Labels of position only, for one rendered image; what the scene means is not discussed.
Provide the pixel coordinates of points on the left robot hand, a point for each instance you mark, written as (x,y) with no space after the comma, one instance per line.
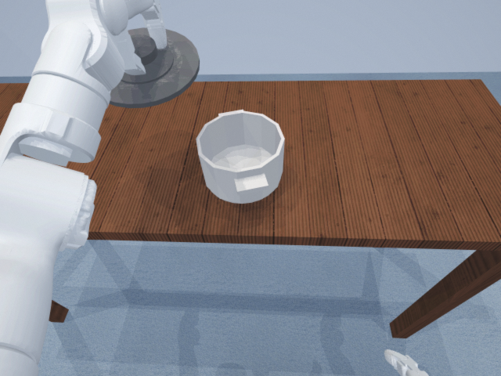
(154,22)

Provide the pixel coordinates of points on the table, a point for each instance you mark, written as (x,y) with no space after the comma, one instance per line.
(370,163)

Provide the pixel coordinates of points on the left robot forearm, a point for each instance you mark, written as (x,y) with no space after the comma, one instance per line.
(62,109)

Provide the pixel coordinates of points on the knob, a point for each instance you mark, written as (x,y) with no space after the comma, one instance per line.
(145,48)

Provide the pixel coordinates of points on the pot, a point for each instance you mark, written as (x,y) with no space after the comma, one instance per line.
(241,155)

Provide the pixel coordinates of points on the left robot upper arm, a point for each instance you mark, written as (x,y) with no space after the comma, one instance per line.
(44,208)

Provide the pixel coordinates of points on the right robot hand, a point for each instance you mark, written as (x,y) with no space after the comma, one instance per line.
(405,365)

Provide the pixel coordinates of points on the lid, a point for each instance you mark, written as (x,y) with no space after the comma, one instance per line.
(168,76)

